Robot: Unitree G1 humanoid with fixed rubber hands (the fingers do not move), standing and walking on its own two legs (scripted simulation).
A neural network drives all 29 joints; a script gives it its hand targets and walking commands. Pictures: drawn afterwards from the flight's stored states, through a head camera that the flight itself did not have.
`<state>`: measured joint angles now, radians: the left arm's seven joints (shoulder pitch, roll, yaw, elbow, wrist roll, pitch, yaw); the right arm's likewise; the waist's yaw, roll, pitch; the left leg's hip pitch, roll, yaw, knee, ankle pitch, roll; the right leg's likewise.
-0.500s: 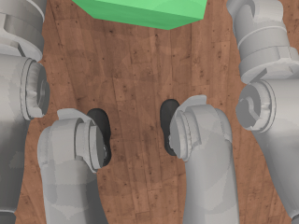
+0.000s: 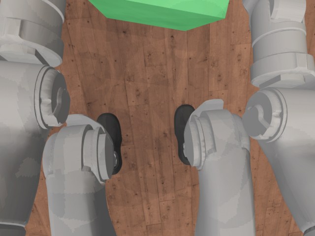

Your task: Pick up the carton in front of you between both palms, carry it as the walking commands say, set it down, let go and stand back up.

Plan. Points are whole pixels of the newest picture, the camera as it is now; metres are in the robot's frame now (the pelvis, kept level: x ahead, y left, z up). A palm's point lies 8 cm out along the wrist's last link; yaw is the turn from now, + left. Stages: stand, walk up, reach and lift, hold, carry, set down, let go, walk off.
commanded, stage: reach and lift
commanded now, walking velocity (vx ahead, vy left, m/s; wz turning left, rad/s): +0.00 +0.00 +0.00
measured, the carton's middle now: out of the picture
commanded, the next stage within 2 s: none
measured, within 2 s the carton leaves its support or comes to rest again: leaves its support in 0.08 s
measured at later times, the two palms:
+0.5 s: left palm out of the picture +0.52 +0.12 +0.03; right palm out of the picture +0.49 -0.18 +0.03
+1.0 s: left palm out of the picture +0.48 +0.13 +0.17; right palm out of the picture +0.46 -0.17 +0.17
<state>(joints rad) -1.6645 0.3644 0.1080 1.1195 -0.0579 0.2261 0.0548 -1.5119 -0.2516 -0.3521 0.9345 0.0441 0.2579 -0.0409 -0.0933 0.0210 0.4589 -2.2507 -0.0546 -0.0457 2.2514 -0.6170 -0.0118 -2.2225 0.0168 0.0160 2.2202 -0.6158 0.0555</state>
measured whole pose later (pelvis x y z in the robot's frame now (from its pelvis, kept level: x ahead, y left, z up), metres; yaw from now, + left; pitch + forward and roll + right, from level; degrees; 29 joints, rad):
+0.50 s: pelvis -0.02 -0.01 +0.09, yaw +1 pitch +41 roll -1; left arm -1.31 0.11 0.44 0.93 0.25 0.37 0.05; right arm -1.20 -0.03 -0.57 0.76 -0.24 0.41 -0.07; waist -0.06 0.03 -0.05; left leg -2.11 -0.09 -0.08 1.88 -0.50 -0.05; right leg -2.10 0.06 0.06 1.87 -0.49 0.06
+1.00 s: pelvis +0.02 -0.01 +0.21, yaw +1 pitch +38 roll -1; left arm -0.89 -0.04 0.40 0.66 0.22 0.42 0.05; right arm -0.85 0.05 -0.46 0.60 -0.20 0.44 -0.05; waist -0.05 0.02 -0.21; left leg -1.70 -0.07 -0.08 1.52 -0.49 -0.04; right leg -1.69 0.04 0.06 1.51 -0.49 0.05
